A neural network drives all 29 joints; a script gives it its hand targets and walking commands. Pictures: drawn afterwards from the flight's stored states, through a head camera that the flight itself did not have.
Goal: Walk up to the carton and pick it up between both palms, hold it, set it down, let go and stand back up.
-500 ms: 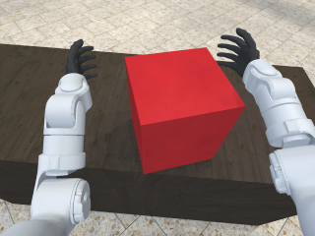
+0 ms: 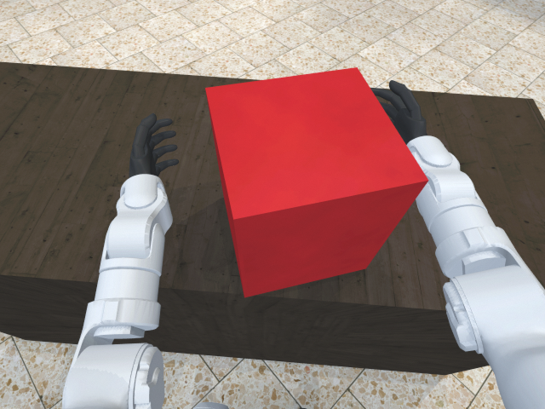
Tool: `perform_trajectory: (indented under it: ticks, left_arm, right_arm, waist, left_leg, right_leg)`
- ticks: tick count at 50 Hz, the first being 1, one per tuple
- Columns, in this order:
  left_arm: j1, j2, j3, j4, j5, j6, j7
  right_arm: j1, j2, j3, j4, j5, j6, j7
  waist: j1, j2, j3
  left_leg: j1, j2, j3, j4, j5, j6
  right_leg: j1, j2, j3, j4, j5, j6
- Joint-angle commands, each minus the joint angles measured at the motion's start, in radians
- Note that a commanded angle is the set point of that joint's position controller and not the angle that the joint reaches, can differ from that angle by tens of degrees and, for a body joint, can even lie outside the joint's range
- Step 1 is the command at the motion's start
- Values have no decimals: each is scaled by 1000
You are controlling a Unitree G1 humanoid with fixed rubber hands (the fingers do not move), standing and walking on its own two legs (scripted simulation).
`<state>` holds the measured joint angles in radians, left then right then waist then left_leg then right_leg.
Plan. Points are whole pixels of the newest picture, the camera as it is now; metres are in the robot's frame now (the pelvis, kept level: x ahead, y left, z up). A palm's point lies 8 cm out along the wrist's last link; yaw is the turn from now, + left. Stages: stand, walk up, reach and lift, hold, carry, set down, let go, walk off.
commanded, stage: reach and lift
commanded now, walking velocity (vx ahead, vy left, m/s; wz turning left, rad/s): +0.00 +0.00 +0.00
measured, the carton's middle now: (296, 190) +0.40 +0.01 +0.06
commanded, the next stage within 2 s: none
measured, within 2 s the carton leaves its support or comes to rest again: neither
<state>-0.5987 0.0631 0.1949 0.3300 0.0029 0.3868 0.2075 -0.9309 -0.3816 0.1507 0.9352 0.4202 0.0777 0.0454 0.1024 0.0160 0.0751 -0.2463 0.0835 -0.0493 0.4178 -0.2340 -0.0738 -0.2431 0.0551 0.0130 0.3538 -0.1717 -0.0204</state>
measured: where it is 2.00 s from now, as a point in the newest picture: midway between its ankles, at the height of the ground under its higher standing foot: outside the picture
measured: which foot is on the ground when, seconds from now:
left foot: down 0.00-1.00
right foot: down 0.00-1.00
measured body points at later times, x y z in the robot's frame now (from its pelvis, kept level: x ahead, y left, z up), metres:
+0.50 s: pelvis +0.00 +0.00 +0.00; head +0.06 +0.01 +0.45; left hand +0.39 +0.19 +0.10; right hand +0.48 -0.11 +0.12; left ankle -0.01 +0.16 -0.74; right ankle +0.00 -0.11 -0.74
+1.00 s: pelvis -0.01 +0.00 +0.00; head +0.05 +0.00 +0.45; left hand +0.39 +0.18 +0.10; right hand +0.47 -0.11 +0.12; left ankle -0.01 +0.16 -0.74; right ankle +0.00 -0.11 -0.74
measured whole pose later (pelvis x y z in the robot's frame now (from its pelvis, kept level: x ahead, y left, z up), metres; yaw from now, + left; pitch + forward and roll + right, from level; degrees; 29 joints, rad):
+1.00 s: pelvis -0.01 +0.00 +0.00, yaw +0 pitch +5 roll -1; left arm -0.60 -0.07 0.20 0.36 0.08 0.30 0.26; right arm -0.93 -0.25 0.11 0.93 0.37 0.05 -0.07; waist 0.10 0.02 0.04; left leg -0.28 0.09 -0.05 0.42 -0.22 -0.08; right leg -0.28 0.06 0.01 0.35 -0.16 -0.03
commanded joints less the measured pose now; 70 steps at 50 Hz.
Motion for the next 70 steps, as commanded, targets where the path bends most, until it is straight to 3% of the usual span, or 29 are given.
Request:
perform_trajectory:
  ticks: [1, 10, 18, 25, 35, 40, 50, 58, 64, 66, 70]
  left_arm:
    - [-354, 15, -17, -129, -15, -78, 4]
    - [-292, -85, -31, -205, 17, -84, -7]
    - [-287, -149, -16, -245, 83, -88, 0]
    - [-351, -181, 3, -201, 105, -93, 17]
    - [-488, -205, -51, -80, 62, -115, 52]
    - [-507, -200, -42, -25, 60, -127, 53]
    - [-495, -232, -47, -20, 71, -152, 32]
    - [-510, -308, -26, 16, 131, -194, -15]
    - [-524, -630, -83, 87, 272, -220, -144]
    - [-488, -656, -96, 82, 299, -211, -169]
    - [-496, -668, -80, 87, 316, -201, -184]
  right_arm:
    - [-390, -81, -39, -152, -21, -70, -24]
    - [-365, 13, -11, -197, -24, -87, -41]
    - [-362, 74, -13, -221, -43, -92, -62]
    - [-410, 109, -28, -207, -64, -82, -92]
    - [-473, 141, -58, -132, -67, -58, -96]
    - [-476, 170, -56, -123, -77, -47, -104]
    - [-463, 224, -56, -145, -90, -53, -116]
    - [-461, 335, -74, -121, -169, -67, -75]
    - [-427, 758, -81, -76, -384, -102, 45]
    - [-389, 806, -101, -87, -436, -113, 66]
    - [-363, 834, -161, -50, -495, -128, 89]
  waist:
    - [89, 36, -805]
    - [90, 34, -843]
    - [84, 27, -821]
    - [86, 1, -762]
    - [83, 24, -709]
    - [89, 6, -691]
    - [80, 11, -724]
    - [94, -1, -707]
    - [64, -24, -729]
    - [49, -21, -749]
    - [46, -37, -696]
  left_leg:
    - [68, -81, 111, 14, 582, -27]
    - [111, -81, 111, 39, 694, -28]
    - [100, -86, 115, 28, 681, -22]
    - [82, -88, 115, 7, 587, -11]
    - [131, -65, 101, 5, 474, -4]
    - [96, -67, 110, 2, 446, 6]
    - [87, -73, 114, 12, 499, 5]
    - [66, -76, 129, -20, 477, 8]
    - [42, -96, 143, -65, 466, 18]
    - [23, -103, 145, -67, 467, 18]
    - [0, -106, 157, -85, 435, 27]
  right_leg:
    - [175, 39, -49, 21, 504, 19]
    - [177, 39, -49, 36, 620, 29]
    - [222, 37, -43, 39, 655, 38]
    - [223, 39, -39, 26, 567, 34]
    - [51, 52, -62, -33, 234, -1]
    - [68, 46, -53, -29, 227, 3]
    - [120, 41, -50, -20, 317, 13]
    - [169, 25, -56, -25, 307, 24]
    - [263, 9, -74, -8, 367, 22]
    - [308, 1, -73, 15, 434, 24]
    - [341, -5, -72, 21, 435, 36]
